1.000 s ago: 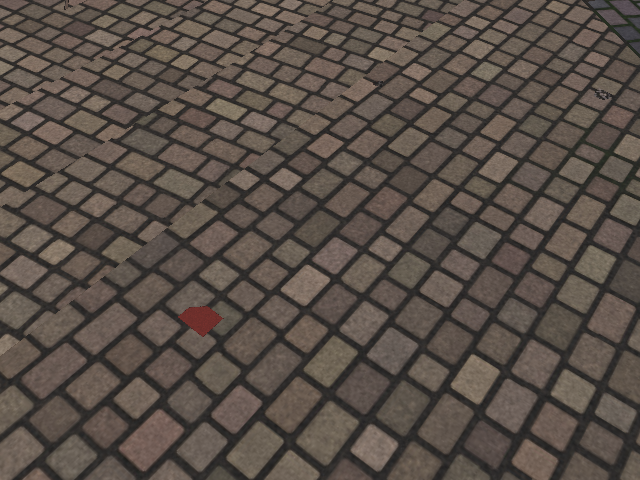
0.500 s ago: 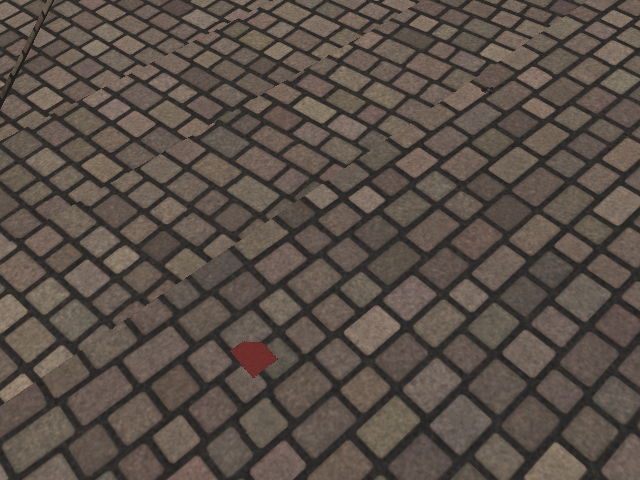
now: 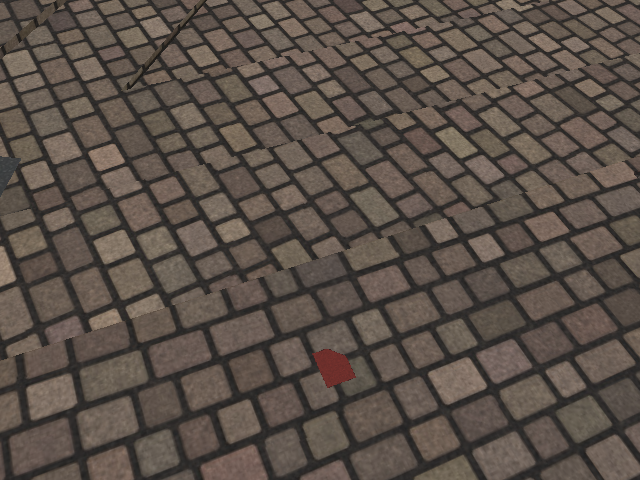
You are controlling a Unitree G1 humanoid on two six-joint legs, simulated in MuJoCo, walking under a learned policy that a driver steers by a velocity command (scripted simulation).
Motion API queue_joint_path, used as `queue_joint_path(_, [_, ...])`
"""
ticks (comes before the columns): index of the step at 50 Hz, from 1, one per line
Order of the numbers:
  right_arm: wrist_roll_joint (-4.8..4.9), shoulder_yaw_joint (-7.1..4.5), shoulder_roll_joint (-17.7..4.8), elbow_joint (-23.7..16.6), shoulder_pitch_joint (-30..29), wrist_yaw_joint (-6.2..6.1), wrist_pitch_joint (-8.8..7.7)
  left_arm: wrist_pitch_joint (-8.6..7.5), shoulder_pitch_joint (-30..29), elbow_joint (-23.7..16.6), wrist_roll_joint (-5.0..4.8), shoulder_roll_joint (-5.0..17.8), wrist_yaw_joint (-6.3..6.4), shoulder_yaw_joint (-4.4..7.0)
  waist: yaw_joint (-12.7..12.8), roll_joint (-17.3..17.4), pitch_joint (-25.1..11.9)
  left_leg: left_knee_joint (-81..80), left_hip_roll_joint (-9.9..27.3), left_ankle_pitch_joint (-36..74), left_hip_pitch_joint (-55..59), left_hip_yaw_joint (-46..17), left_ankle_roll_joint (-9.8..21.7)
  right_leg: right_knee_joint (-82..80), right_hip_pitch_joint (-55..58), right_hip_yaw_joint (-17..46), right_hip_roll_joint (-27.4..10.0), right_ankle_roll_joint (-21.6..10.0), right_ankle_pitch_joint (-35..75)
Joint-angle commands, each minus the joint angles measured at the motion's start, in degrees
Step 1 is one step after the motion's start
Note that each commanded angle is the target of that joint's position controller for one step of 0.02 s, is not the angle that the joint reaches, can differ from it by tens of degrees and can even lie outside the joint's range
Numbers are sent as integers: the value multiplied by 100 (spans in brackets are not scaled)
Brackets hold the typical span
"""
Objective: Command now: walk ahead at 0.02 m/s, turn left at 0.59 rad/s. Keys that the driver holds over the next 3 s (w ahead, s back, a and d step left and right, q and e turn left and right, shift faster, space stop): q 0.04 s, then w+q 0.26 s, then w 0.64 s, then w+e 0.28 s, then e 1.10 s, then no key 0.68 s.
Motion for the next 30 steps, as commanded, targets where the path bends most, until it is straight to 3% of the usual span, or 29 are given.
queue_joint_path(1, [-21,-213,-898,-326,183,-4,-75,22,194,-334,-17,358,28,76,-11,725,-704,-743,1430,1491,983,-1687,963,-313,-335,180,24,40,51])
queue_joint_path(2, [-33,-218,-916,-332,225,-1,-62,31,123,-381,-19,369,36,71,-53,792,-674,-782,1421,1184,958,-1799,971,-484,-316,202,46,45,34])
queue_joint_path(5, [-79,-250,-986,-354,375,44,-18,-14,-88,-534,32,441,-35,61,-188,942,-663,-1249,1316,-1666,779,-2355,1040,-1032,-147,176,124,33,-31])
queue_joint_path(9, [-119,-299,-1089,-415,321,122,-12,-167,-96,-653,-4,438,-78,32,-144,888,-515,-1285,1222,-2399,346,-2758,1000,-1841,519,140,333,-116,-321])
queue_joint_path(11, [-90,-312,-1073,-499,-5,156,-7,-258,365,-573,-76,395,-47,13,181,867,-454,-1202,980,-2494,-409,-2706,812,-2734,1631,94,508,-331,-276])
queue_joint_path(12, [-49,-310,-1014,-573,-292,142,3,-303,879,-418,-100,349,-2,11,534,765,-357,-980,695,-2650,-1037,-2540,575,-3636,2533,7,550,-451,258])
queue_joint_path(13, [-20,-267,-800,-677,-470,94,-31,-357,1406,-271,-67,593,87,71,782,393,-244,-370,238,-2884,-1986,-2127,160,-4321,3514,292,184,-556,190])
queue_joint_path(14, [25,-119,-195,-720,-159,48,-83,-411,1616,-296,-33,1092,167,146,655,-929,-464,1707,-365,-2840,-2505,-1039,-112,-5069,3933,1959,-1489,-678,-1420])
queue_joint_path(15, [-93,-141,-454,-880,-467,51,-142,-414,1072,-445,104,1569,180,251,495,-975,158,2513,-496,-1941,-3299,-664,-190,-5674,2956,3604,-2277,-1104,-2482])
queue_joint_path(16, [-206,-189,-720,-877,-485,114,-190,-448,785,-435,109,1190,155,182,171,-324,468,2933,-17,-1298,-3038,-1001,-145,-5605,2423,3319,-2118,-1201,-2381])
queue_joint_path(17, [-186,-208,-741,-693,-130,210,-225,-506,494,-463,24,876,96,96,-78,-283,432,3110,-4,-906,-2834,-960,-196,-5560,2343,2726,-1723,-1076,-1879])
queue_joint_path(18, [-186,-200,-729,-515,181,275,-228,-562,382,-498,1,738,32,62,-154,-377,300,3328,-19,-659,-2639,-855,-279,-5528,2386,2110,-1384,-968,-1216])
queue_joint_path(20, [-225,-165,-647,-418,242,370,-219,-663,594,-401,-11,623,-27,34,-52,-480,186,3657,47,-327,-2538,-693,-359,-5504,2404,1370,-1080,-982,-345])
queue_joint_path(25, [-212,-40,-478,-666,-676,402,-238,-784,1422,3,-41,672,-145,81,358,-384,307,2813,210,41,-2904,-470,-511,-5402,2990,716,-1063,-1137,1192])
queue_joint_path(30, [-201,147,-269,-923,-1461,475,-281,-757,1731,308,-69,748,-158,83,534,-640,305,1173,467,-137,-1702,562,-384,-5145,2781,242,-1083,-1102,2687])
